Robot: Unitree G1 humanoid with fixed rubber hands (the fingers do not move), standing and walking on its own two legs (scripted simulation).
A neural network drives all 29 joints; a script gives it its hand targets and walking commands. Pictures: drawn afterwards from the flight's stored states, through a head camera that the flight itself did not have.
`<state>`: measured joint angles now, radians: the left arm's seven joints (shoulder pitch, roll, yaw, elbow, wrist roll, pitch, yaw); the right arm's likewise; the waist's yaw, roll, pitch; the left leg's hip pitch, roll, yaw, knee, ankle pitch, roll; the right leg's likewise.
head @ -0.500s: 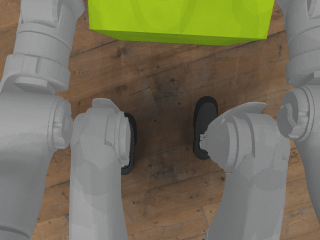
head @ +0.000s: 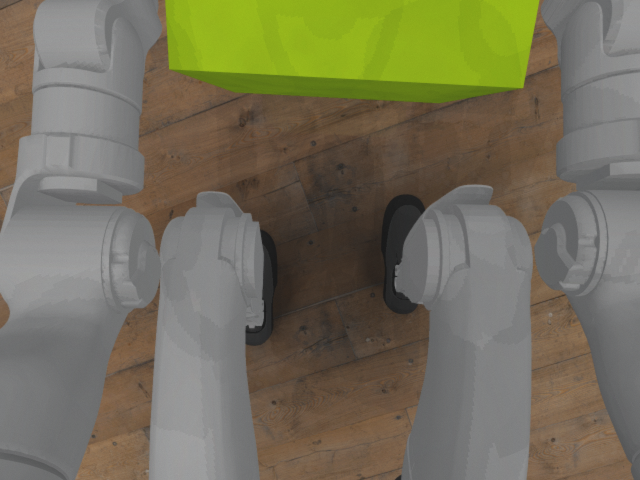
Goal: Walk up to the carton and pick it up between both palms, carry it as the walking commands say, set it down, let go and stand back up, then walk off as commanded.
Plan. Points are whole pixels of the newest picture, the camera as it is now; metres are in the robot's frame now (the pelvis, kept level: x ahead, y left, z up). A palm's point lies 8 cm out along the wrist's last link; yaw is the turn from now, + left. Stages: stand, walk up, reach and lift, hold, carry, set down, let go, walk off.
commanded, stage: reach and lift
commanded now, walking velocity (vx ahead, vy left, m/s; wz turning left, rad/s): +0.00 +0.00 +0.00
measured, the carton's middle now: out of the picture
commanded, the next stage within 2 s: none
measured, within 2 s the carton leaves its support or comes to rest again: neither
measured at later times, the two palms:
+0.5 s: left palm out of the picture +0.54 +0.14 -0.02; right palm out of the picture +0.53 -0.23 -0.02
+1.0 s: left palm out of the picture +0.53 +0.14 +0.05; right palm out of the picture +0.52 -0.22 +0.05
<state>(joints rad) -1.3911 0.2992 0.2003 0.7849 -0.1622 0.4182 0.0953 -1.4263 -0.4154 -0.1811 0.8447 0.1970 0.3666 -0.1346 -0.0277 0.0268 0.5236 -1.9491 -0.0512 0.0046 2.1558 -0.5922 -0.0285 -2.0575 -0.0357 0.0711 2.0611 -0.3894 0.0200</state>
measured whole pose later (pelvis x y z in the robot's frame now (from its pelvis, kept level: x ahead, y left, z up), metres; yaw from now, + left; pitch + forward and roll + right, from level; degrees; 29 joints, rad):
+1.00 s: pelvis -0.01 +0.00 +0.10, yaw -1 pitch +16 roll +2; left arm -1.27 0.24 0.28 0.63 -0.07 0.54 0.06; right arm -1.29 -0.33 -0.26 0.65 0.09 0.49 -0.12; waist -0.03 0.01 0.52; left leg -1.57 -0.06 0.00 1.82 -0.53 -0.03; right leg -1.66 -0.03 0.07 1.75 -0.36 0.02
